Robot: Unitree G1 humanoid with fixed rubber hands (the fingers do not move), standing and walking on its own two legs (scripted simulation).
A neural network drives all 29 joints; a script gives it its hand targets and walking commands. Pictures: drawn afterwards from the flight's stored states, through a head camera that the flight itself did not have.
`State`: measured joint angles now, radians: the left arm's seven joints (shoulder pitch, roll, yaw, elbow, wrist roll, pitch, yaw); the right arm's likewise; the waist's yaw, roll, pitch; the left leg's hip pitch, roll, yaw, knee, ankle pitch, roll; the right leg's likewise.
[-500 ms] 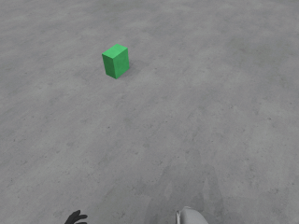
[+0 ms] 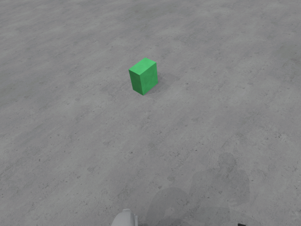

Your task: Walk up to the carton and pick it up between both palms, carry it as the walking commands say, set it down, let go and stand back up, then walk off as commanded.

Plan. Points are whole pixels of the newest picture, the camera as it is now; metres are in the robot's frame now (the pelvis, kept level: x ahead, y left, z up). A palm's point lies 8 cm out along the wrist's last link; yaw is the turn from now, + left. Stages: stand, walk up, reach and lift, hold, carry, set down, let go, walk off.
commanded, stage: walk up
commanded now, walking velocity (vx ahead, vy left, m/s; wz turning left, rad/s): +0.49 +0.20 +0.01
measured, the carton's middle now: (144, 76) +1.46 +0.19 -0.66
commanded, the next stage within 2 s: none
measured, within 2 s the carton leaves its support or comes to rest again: neither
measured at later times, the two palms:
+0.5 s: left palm (78, 165) +0.34 +0.31 -0.14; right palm out of the picture +0.16 -0.16 -0.12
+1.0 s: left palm (89, 143) +0.42 +0.28 -0.11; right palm (212, 114) +0.56 -0.20 -0.15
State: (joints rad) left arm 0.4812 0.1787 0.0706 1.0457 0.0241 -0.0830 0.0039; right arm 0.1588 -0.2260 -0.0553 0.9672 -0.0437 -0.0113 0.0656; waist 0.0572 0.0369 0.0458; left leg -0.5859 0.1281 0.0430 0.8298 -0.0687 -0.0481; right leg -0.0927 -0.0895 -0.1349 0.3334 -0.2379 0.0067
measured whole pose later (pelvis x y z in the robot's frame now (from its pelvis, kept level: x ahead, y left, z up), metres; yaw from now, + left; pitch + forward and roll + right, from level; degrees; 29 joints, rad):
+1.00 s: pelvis +0.49 +0.04 +0.00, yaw +0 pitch +0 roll +2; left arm 0.44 0.18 0.06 1.05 0.02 -0.08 0.01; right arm 0.19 -0.23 -0.07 0.98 -0.04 -0.01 0.05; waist 0.05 0.04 0.04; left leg -0.60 0.14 0.05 0.96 -0.09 -0.05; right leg -0.14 -0.09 -0.14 0.36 -0.22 0.00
